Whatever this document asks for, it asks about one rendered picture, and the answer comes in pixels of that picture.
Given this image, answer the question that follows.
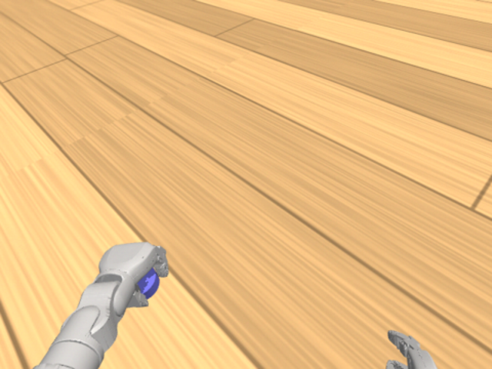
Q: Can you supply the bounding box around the tin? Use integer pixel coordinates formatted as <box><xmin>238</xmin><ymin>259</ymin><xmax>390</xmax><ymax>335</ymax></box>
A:
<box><xmin>138</xmin><ymin>268</ymin><xmax>159</xmax><ymax>299</ymax></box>

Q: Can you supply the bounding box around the right robot hand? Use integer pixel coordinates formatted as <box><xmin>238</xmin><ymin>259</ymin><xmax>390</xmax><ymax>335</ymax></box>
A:
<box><xmin>386</xmin><ymin>330</ymin><xmax>437</xmax><ymax>369</ymax></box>

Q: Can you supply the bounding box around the left robot arm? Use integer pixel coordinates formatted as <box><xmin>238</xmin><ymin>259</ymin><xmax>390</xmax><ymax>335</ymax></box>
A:
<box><xmin>32</xmin><ymin>270</ymin><xmax>135</xmax><ymax>369</ymax></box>

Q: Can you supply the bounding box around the left robot hand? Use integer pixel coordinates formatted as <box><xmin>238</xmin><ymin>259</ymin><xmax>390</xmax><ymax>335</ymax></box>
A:
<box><xmin>99</xmin><ymin>242</ymin><xmax>168</xmax><ymax>308</ymax></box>

